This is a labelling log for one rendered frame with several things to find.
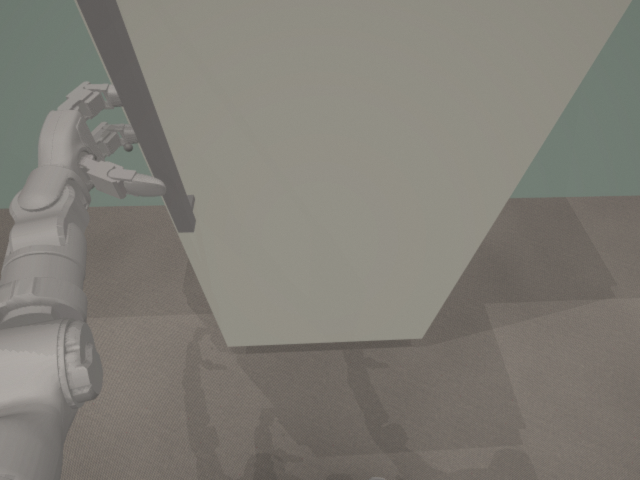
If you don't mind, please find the handle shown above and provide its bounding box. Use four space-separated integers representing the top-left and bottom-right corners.
77 0 196 233

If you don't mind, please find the robot left upper arm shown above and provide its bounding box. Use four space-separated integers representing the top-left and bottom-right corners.
0 317 103 480

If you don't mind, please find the robot left forearm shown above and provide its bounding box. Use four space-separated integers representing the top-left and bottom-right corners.
0 166 91 329

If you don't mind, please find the fridge door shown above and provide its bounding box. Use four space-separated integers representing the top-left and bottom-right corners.
74 0 632 347

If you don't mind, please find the robot left hand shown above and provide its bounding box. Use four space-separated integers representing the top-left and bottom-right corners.
38 81 167 199

